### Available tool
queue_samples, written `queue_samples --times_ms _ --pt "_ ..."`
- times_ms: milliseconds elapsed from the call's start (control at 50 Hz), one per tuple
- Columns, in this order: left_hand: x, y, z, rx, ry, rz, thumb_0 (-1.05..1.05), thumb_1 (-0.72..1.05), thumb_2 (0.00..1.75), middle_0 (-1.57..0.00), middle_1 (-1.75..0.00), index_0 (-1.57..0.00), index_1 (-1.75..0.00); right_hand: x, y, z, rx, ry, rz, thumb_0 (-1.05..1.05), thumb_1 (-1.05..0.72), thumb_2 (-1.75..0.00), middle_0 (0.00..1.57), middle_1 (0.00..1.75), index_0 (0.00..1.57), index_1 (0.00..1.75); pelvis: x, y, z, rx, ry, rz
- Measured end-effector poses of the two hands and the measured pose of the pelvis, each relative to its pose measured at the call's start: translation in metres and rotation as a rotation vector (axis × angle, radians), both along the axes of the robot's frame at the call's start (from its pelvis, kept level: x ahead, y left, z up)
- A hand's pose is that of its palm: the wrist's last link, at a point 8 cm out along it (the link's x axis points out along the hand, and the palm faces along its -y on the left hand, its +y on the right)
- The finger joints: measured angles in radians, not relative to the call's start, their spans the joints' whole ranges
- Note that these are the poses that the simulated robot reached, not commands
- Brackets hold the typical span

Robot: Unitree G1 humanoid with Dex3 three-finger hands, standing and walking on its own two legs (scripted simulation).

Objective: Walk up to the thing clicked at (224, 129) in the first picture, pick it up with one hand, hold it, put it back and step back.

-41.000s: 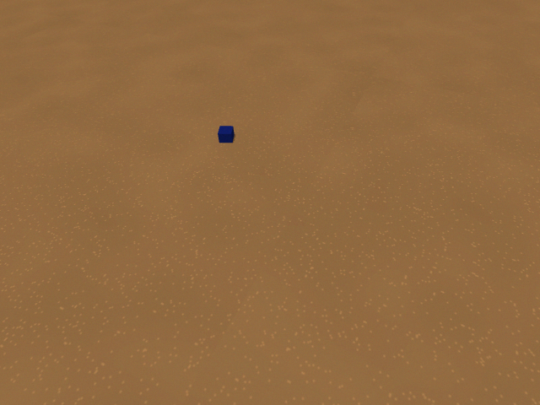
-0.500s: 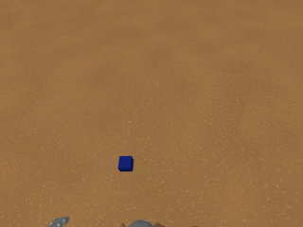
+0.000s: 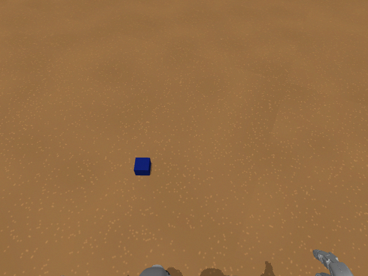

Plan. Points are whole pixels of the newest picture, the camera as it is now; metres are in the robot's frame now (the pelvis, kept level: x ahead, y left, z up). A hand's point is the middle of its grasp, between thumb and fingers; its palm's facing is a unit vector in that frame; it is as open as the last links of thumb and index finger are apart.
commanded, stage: step back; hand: left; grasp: from above
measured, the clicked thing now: (142, 166) +0.74 +0.29 -0.73
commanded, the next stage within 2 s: stand in 1.82 s
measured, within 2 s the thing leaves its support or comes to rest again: neither
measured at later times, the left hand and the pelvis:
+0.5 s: hand out of the picture -0.06 +0.26 -0.14, palm faces +0.05 -0.92 -0.39, open 7.4 cm; pelvis -0.18 -0.02 +0.00, yaw +3 degrees
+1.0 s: hand out of the picture -0.27 +0.24 -0.14, palm faces +0.08 -0.91 -0.42, open 7.4 cm; pelvis -0.30 -0.04 +0.00, yaw +4 degrees
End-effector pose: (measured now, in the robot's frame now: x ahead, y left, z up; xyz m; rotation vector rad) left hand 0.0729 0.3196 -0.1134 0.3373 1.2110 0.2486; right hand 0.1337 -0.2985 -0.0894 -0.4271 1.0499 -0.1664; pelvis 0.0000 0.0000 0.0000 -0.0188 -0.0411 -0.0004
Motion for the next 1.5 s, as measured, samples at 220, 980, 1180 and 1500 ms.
queue_samples --times_ms 220,980,1180,1500 --pt "-0.089 -0.028 0.018 0.035 -0.003 -0.004 0.01 0.90 0.90 -0.21 -0.30 -0.21 -0.30 -0.098 -0.033 -0.018 0.035 0.052 -0.058 0.01 -0.91 -0.89 0.20 0.30 0.20 0.30 -0.076 -0.019 0.001 0.043 -0.003 0.007" --pt "-0.349 -0.038 0.010 0.039 -0.014 0.072 0.01 0.90 0.90 -0.21 -0.30 -0.21 -0.30 -0.361 -0.061 -0.027 0.021 0.189 -0.024 0.01 -0.91 -0.89 0.20 0.30 0.20 0.30 -0.298 -0.045 -0.005 0.053 -0.015 0.075" --pt "-0.338 -0.045 0.014 0.013 0.002 0.046 0.01 0.90 0.90 -0.21 -0.30 -0.21 -0.30 -0.367 -0.055 -0.016 0.067 0.128 -0.043 0.01 -0.90 -0.89 0.21 0.30 0.21 0.30 -0.296 -0.055 0.005 0.033 -0.008 0.057" --pt "-0.313 -0.063 0.012 -0.005 -0.033 0.105 0.01 0.90 0.90 -0.21 -0.30 -0.21 -0.30 -0.298 -0.060 -0.023 0.039 0.156 0.019 0.01 -0.91 -0.89 0.20 0.30 0.20 0.30 -0.259 -0.054 0.004 0.021 -0.003 0.110"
